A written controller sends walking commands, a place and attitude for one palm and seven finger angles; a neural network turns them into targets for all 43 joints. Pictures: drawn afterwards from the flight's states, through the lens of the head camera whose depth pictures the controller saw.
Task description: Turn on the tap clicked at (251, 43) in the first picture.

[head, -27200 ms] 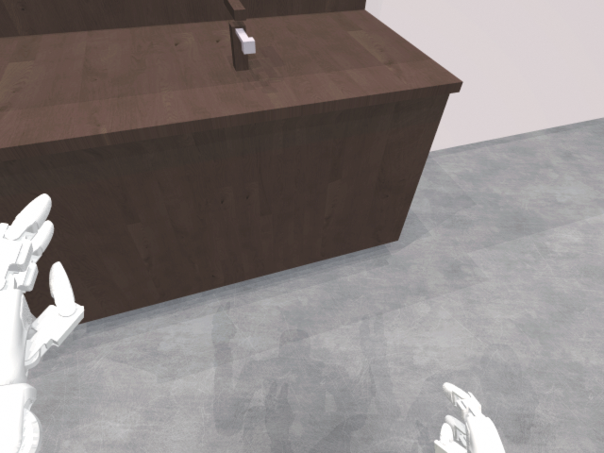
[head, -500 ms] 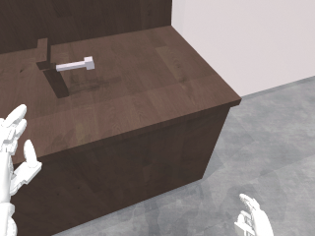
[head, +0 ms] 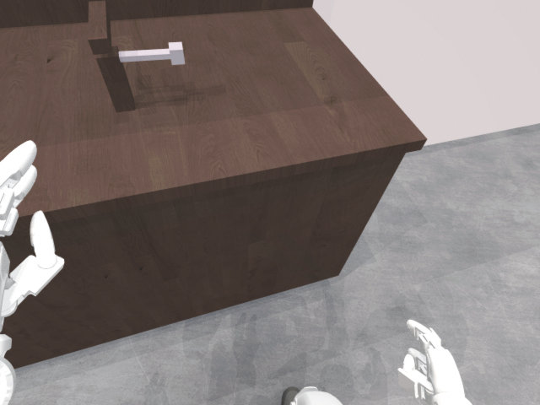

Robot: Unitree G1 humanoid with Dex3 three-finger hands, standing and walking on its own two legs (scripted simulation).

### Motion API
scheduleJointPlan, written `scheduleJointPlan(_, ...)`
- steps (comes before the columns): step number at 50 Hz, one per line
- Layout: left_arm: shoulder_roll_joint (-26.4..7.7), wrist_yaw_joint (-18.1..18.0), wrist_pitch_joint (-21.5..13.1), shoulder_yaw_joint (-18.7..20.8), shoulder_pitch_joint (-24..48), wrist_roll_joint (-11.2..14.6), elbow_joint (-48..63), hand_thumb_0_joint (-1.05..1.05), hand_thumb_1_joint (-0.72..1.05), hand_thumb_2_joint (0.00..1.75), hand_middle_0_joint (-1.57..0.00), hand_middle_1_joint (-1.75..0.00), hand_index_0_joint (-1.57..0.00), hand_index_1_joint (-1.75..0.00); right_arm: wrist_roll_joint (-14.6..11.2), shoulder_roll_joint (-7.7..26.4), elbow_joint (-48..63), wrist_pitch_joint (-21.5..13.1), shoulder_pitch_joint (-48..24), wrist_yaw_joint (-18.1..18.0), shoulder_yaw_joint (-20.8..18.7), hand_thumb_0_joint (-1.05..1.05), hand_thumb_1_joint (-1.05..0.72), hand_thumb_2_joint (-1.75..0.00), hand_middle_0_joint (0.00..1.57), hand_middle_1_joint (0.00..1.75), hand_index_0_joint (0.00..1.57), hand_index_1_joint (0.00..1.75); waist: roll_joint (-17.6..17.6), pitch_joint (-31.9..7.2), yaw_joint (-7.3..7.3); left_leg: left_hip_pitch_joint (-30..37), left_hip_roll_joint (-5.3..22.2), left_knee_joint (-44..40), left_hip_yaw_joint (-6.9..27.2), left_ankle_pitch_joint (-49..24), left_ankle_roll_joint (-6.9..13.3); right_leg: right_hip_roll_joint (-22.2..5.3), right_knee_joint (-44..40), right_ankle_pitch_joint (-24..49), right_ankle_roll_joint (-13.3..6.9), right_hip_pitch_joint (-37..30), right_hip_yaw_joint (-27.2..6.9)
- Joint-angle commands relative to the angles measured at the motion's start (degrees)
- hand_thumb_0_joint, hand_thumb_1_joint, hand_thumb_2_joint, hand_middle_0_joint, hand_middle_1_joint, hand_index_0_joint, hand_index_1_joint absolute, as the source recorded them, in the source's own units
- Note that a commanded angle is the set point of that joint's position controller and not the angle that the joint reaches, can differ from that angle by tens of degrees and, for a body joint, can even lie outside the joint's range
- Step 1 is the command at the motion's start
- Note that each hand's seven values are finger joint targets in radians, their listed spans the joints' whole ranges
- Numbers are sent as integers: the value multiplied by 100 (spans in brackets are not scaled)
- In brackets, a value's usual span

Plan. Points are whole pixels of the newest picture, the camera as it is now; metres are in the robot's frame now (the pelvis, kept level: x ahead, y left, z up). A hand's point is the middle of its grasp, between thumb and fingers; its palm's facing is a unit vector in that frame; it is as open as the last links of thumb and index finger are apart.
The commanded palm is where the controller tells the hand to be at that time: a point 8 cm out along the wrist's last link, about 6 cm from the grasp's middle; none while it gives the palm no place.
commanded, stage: step back with the hand held close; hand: left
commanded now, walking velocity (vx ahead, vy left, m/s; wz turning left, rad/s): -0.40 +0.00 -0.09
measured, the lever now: (176, 53) +0.67 +0.20 +0.15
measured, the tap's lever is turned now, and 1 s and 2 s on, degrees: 86 86 86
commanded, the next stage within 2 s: stop stepping back and stand still in 0.20 s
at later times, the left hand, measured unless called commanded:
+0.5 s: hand out of the picture +0.09 +0.19 +0.18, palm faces +0.22 -0.83 -0.50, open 7.4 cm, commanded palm +0.05 +0.24 +0.19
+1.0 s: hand out of the picture +0.05 +0.17 +0.18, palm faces +0.30 -0.86 -0.41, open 7.4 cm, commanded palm -0.01 +0.23 +0.19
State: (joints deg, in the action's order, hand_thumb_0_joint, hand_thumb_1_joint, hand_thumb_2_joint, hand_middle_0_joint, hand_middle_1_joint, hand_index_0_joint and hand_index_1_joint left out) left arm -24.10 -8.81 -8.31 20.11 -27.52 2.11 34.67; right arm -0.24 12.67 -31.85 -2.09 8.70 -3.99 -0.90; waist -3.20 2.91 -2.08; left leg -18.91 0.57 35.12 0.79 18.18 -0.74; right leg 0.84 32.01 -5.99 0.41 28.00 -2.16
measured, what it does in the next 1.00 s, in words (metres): walks backwards: right foot, then left foot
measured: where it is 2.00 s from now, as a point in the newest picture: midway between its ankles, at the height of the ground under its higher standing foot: outside the picture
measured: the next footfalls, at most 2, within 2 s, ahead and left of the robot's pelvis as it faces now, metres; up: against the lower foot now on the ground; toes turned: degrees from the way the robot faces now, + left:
right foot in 0.24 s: -0.09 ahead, -0.12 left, +0.00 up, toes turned -3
left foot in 0.58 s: -0.17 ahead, +0.11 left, +0.00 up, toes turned -2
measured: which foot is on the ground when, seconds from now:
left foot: down 0.00-0.28, up 0.30-0.56, down 0.58-0.84, up 0.86-1.00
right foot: up 0.00-0.22, down 0.24-1.00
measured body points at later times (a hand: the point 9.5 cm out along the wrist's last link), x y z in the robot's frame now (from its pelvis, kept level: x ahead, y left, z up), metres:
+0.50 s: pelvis -0.14 -0.02 +0.02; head -0.11 -0.03 +0.46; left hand +0.08 +0.23 +0.20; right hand +0.01 -0.29 -0.07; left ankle -0.17 +0.11 -0.69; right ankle -0.08 -0.10 -0.72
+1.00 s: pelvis -0.18 -0.04 +0.01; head -0.18 -0.06 +0.46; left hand +0.03 +0.21 +0.20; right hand -0.04 -0.28 -0.09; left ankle -0.19 +0.08 -0.69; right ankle -0.13 -0.12 -0.72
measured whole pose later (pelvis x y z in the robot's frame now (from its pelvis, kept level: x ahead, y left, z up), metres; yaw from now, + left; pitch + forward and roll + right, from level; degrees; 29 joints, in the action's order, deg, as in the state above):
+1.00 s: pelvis -0.18 -0.04 +0.01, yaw -3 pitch -2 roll +1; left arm -19.9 -7.6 -7.9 18.1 -26.7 2.4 27.3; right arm -0.1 11.2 -37.1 -4.5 11.0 -2.4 0.1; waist 1.1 2.2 -2.1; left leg -19.9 0.9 49.4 -2.4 23.7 0.4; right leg 1.6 30.7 -11.6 -4.2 17.3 3.7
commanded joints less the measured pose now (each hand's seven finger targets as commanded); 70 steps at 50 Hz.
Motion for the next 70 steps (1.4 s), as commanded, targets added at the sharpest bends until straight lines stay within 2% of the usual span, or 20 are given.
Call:
scheduleJointPlan(1,-811,-254,-394,1021,-115,86,1108,0,90,90,-20,-30,-20,-30,11,490,686,-509,-91,-87,-303,0,-90,-90,20,30,20,30,1641,-1502,193,658,1894,-1410,1228,-3620,887,263,2217,-1926,76,-179,-135)
scheduleJointPlan(5,-508,-180,-261,534,583,93,1591,0,90,90,-20,-30,-20,-30,27,555,467,-762,-143,-13,-292,0,-90,-90,20,30,20,30,1256,-1269,215,1491,1645,-1062,566,-4633,729,95,1749,-1747,129,122,-47)
scheduleJointPlan(12,-479,-135,10,293,706,-28,914,0,90,90,-20,-30,-20,-30,63,614,477,-646,-564,75,-180,0,-90,-90,20,30,20,30,1094,-972,285,557,1254,-991,409,-2216,344,-19,-1030,5,98,-1451,60)
scheduleJointPlan(15,-1075,-161,-121,754,543,-8,1187,0,90,90,-20,-30,-20,-30,-31,312,625,-458,-649,85,-173,0,-90,-90,20,30,20,30,-896,-1479,386,-687,-32,1419,-185,990,-165,-1889,-1396,3281,-486,-1868,-1699)
scheduleJointPlan(17,-1068,-123,-94,1064,-451,6,1028,0,90,90,-20,-30,-20,-30,-84,303,762,-388,-390,85,-231,0,-90,-90,20,30,20,30,-436,-1896,328,-764,-4,2282,237,700,-100,-1651,-1151,2365,-238,-2062,-1197)
scheduleJointPlan(19,-936,-128,-119,1106,-804,61,1007,0,90,90,-20,-30,-20,-30,-84,220,817,-282,-366,101,-139,0,-90,-90,20,30,20,30,-30,-1829,171,-844,56,2374,181,377,-102,-1519,-1137,1115,-614,-1943,-1174)
scheduleJointPlan(26,-625,-262,-92,670,-40,77,308,0,90,90,-20,-30,-20,-30,-66,650,644,-365,17,-76,-219,0,-90,-90,20,30,20,30,-274,-988,18,799,-2,-889,-284,741,275,-1127,-1857,-2350,-378,-1087,-1256)
scheduleJointPlan(31,-728,-299,-148,495,826,-60,392,0,90,90,-20,-30,-20,-30,-28,786,596,-601,-1,-116,-194,0,-90,-90,20,30,20,30,1951,-173,0,365,1833,-2933,2141,2718,1134,71,1960,-1686,57,228,221)
scheduleJointPlan(33,-518,-257,-81,285,973,-164,288,0,90,90,-20,-30,-20,-30,-6,701,415,-699,-50,-60,-181,0,-90,-90,20,30,20,30,1508,334,26,-68,1638,-2844,1760,2300,1222,-116,2571,-1440,14,427,66)
scheduleJointPlan(39,-474,-234,-86,244,1218,-122,193,0,90,90,-20,-30,-20,-30,47,754,269,-856,-232,-80,-125,0,-90,-90,20,30,20,30,1283,-47,180,-145,918,-1403,451,976,669,38,-593,-1275,-26,-1842,701)
scheduleJointPlan(40,-541,-208,-100,263,1190,-153,159,0,90,90,-20,-30,-20,-30,73,723,259,-834,-252,-64,-135,0,-90,-90,20,30,20,30,854,-91,150,-568,642,-672,156,857,560,-239,-836,-1229,-211,-2255,176)
scheduleJointPlan(42,-840,-156,-157,494,1250,-119,290,0,90,90,-20,-30,-20,-30,17,613,357,-773,-318,-13,-223,0,-90,-90,20,30,20,30,-1034,-514,159,-1200,-71,1636,-384,1148,255,-1930,-1960,-2254,-948,-2368,-2586)
scheduleJointPlan(43,-866,-125,-257,565,1413,-92,443,0,90,90,-20,-30,-20,-30,29,588,304,-749,-345,25,-231,0,-90,-90,20,30,20,30,-634,-659,168,-1091,8,2394,-94,969,198,-2051,-2158,-2785,-977,-2062,-2696)
scheduleJointPlan(45,-865,-59,-271,750,655,-23,201,0,90,90,-20,-30,-20,-30,-5,589,272,-639,-210,117,-263,0,-90,-90,20,30,20,30,13,-611,112,-822,174,2429,112,700,135,-1801,-1997,-2631,-879,-1557,-2199)
scheduleJointPlan(50,-756,-122,-342,911,-71,101,364,0,90,90,-20,-30,-20,-30,-29,356,562,-450,-313,76,-120,0,-90,-90,20,30,20,30,-571,-771,146,466,166,237,-362,506,188,-1415,-1720,-2166,-717,-1101,-898)
scheduleJointPlan(52,-635,-153,-322,740,109,115,465,0,90,90,-20,-30,-20,-30,3,455,562,-480,-201,47,-117,0,-90,-90,20,30,20,30,30,-671,65,1079,99,-773,-404,333,256,-1133,-1371,-2541,-515,-825,-663)
scheduleJointPlan(55,-492,-196,-307,521,540,65,571,0,90,90,-20,-30,-20,-30,-5,670,662,-576,-265,7,-149,0,-90,-90,20,30,20,30,1797,-207,126,614,1381,-2262,1576,1639,815,-124,305,-1619,-44,-605,193)
scheduleJointPlan(59,-428,-183,-164,411,748,-69,164,0,90,90,-20,-30,-20,-30,-49,631,530,-714,-255,-23,-131,0,-90,-90,20,30,20,30,978,-50,195,-242,1054,-1879,839,758,622,-145,-202,-897,46,-1623,246)
scheduleJointPlan(65,-563,-146,-196,398,818,-21,564,0,90,90,-20,-30,-20,-30,-83,577,537,-736,-201,130,-239,0,-90,-90,20,30,20,30,-175,-761,150,66,75,267,-86,-132,95,-1506,-1483,870,-550,-2240,-1543)
scheduleJointPlan(70,-728,-195,-269,808,28,81,630,0,90,90,-20,-30,-20,-30,-15,555,656,-648,-299,81,-187,0,-90,-90,20,30,20,30,486,-1082,210,858,349,-991,122,-1374,146,-870,-856,807,-324,-2277,-485)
